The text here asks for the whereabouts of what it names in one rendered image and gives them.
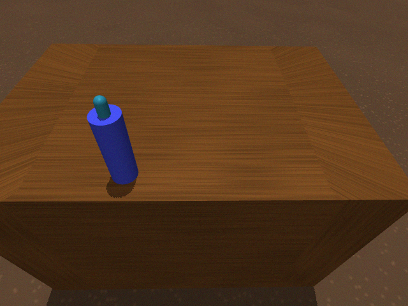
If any bottle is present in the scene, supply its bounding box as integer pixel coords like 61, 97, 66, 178
87, 95, 138, 184

